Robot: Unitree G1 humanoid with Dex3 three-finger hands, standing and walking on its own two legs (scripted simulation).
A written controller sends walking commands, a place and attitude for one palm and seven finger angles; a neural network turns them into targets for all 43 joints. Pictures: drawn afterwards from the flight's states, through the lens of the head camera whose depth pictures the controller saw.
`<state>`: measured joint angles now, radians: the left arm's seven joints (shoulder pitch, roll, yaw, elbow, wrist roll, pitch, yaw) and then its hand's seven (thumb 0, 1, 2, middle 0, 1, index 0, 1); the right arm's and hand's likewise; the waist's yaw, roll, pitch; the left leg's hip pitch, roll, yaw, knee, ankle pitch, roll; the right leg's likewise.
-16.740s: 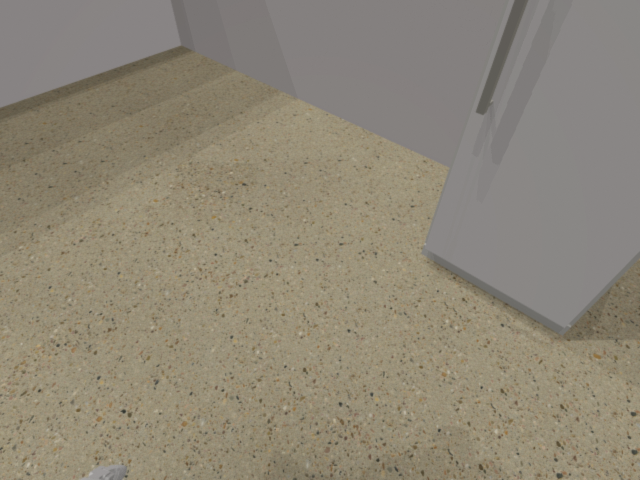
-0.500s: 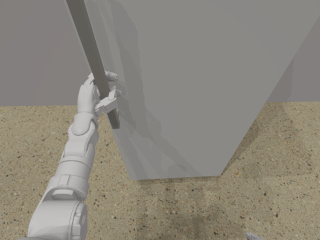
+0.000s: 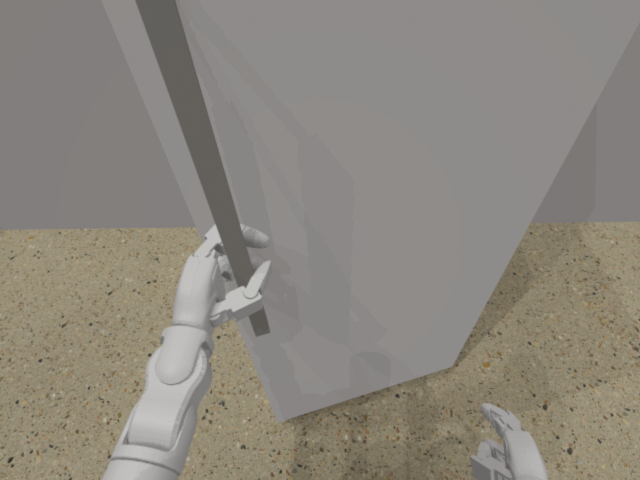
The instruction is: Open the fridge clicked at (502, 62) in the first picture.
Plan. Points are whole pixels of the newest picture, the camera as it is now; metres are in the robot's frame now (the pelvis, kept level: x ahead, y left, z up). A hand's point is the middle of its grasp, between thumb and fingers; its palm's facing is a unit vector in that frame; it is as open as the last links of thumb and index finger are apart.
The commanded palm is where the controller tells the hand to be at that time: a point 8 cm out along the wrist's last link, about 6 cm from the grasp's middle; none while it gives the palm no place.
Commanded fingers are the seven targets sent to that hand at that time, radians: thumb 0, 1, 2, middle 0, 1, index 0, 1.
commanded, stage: walk backward, drawing the door open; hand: left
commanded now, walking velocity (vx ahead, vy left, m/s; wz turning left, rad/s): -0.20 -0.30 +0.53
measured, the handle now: (225, 210) +0.36 +0.11 +0.18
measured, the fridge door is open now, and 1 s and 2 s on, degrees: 17 52 75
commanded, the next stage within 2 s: stop walking and hold the door back in 1.66 s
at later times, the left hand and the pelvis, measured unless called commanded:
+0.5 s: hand (318, 405) +0.18 +0.01 +0.10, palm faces +0.00 -0.99 -0.16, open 6.2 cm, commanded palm +0.15 +0.06 +0.09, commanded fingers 0.00 0.90 0.90 -0.45 -1.40 -0.45 -1.40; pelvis -0.11 -0.08 -0.01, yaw +7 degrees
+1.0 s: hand out of the picture +0.09 -0.12 +0.10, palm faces +0.26 -0.96 -0.14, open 6.4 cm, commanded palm +0.05 -0.08 +0.09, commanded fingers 0.00 0.90 0.90 -0.45 -1.40 -0.45 -1.40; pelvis -0.14 -0.29 -0.02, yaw +33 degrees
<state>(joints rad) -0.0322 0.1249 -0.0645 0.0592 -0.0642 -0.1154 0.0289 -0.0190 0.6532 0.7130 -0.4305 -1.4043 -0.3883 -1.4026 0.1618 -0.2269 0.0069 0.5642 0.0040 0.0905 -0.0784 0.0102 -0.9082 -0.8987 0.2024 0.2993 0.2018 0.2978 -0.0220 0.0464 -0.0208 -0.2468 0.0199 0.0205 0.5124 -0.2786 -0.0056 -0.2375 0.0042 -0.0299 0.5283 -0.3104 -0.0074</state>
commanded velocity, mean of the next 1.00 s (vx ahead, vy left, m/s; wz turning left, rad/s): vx -0.15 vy -0.39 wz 0.73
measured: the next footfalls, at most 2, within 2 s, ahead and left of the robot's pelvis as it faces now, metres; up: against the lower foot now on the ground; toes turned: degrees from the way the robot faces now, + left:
left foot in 0.62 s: -0.09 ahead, +0.03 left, +0.00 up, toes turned +19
right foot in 0.84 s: -0.08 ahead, -0.36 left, +0.00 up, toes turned +25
